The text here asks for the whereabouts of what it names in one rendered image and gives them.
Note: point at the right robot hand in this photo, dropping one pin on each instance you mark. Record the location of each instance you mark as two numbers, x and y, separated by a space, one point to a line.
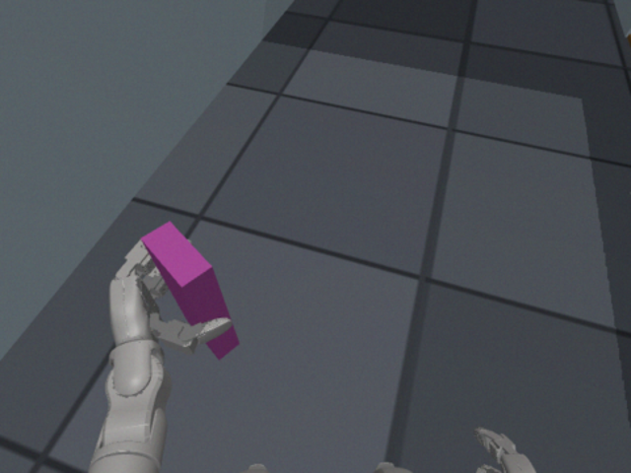
504 452

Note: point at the left robot arm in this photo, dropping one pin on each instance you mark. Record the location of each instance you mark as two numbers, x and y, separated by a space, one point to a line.
132 438

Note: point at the carton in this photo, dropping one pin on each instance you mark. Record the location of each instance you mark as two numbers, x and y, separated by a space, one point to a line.
192 281

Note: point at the left robot hand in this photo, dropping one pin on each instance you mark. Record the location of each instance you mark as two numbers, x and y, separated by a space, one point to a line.
134 314

